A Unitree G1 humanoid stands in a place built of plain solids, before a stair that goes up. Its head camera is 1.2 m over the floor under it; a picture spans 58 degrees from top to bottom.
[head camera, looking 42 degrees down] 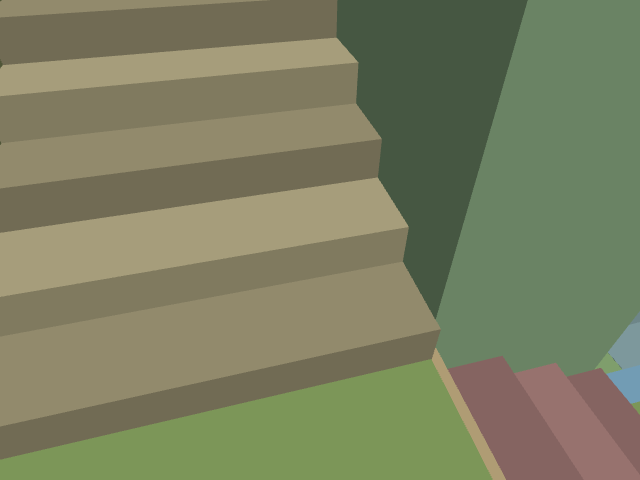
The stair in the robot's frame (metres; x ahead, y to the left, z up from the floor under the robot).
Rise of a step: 0.16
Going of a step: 0.29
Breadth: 1.25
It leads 14 degrees to the left of straight ahead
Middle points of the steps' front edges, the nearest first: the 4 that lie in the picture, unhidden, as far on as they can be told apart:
0.61 0.25 0.16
0.89 0.32 0.31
1.17 0.39 0.47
1.45 0.47 0.62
